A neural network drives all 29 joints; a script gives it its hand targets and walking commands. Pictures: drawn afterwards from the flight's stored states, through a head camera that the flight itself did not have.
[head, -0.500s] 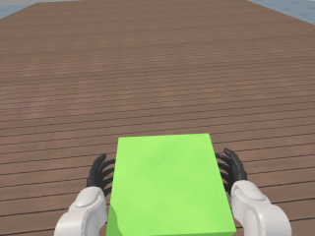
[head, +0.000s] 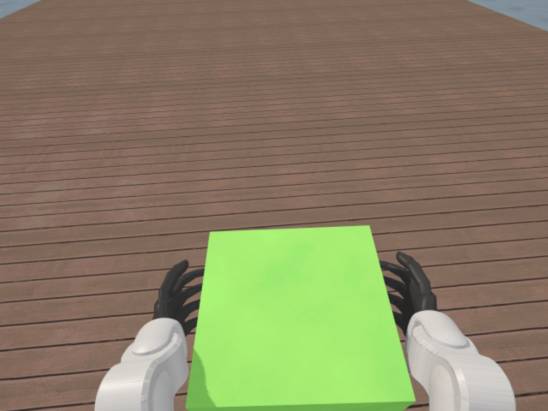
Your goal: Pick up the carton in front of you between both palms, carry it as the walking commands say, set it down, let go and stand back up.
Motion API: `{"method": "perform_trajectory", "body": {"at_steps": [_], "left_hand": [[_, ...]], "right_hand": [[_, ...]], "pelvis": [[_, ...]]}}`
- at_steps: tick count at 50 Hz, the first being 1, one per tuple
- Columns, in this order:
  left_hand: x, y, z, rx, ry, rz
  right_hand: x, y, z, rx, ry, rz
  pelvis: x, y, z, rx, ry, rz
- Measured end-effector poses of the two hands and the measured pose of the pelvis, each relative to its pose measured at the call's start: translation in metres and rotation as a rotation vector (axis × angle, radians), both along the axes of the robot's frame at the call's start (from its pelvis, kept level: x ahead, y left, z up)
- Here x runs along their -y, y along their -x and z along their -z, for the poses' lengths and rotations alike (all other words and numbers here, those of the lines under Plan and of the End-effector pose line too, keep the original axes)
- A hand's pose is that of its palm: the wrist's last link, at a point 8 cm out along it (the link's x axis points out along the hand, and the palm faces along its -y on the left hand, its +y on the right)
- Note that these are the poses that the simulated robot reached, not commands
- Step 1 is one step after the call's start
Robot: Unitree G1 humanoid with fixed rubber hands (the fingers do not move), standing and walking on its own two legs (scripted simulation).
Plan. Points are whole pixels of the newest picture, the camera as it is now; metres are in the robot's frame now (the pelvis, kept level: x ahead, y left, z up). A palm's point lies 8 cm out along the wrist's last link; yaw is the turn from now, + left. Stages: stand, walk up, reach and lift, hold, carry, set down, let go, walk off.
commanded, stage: carry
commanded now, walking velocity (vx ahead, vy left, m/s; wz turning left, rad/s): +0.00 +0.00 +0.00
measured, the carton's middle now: (293, 339) +0.24 +0.00 +0.03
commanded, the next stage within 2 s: none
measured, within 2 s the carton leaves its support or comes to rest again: neither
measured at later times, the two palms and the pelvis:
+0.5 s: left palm (194, 278) +0.29 +0.14 +0.09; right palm (410, 275) +0.29 -0.16 +0.10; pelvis +0.07 -0.01 +0.00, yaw -2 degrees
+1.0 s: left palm (212, 314) +0.27 +0.12 +0.04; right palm (418, 309) +0.27 -0.18 +0.04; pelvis +0.00 -0.02 -0.01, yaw -2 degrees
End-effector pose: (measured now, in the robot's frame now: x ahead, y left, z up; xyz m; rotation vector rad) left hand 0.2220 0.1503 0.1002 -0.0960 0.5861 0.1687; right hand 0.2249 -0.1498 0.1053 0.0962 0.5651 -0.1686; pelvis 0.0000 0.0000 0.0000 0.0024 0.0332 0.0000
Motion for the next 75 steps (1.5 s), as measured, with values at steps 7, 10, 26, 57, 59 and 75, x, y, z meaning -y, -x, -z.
{"method": "perform_trajectory", "body": {"at_steps": [7,10,26,57,59,75], "left_hand": [[-0.005,-0.053,0.022,-0.097,0.016,0.019],[-0.003,-0.066,0.025,-0.1,0.011,0.026],[0.015,-0.07,0.008,-0.037,-0.009,0.022],[0.031,-0.053,0.076,-0.124,-0.121,0.097],[0.031,-0.055,0.078,-0.114,-0.121,0.096],[0.03,-0.053,0.072,-0.086,-0.107,0.095]], "right_hand": [[-0.005,-0.048,0.017,-0.095,0.022,0.017],[-0.002,-0.058,0.022,-0.098,0.014,0.028],[0.014,-0.064,0.009,-0.036,0.0,0.016],[0.03,-0.05,0.075,-0.115,0.09,-0.046],[0.03,-0.052,0.077,-0.104,0.091,-0.047],[0.029,-0.05,0.069,-0.077,0.098,-0.044]], "pelvis": [[-0.009,-0.046,0.001,-0.041,-0.016,0.024],[-0.008,-0.055,0.001,-0.059,-0.016,0.031],[0.009,-0.065,-0.002,-0.027,-0.022,0.029],[0.024,0.009,0.007,0.042,-0.01,0.032],[0.024,0.011,0.007,0.04,-0.009,0.032],[0.022,0.014,0.008,0.031,-0.009,0.033]]}}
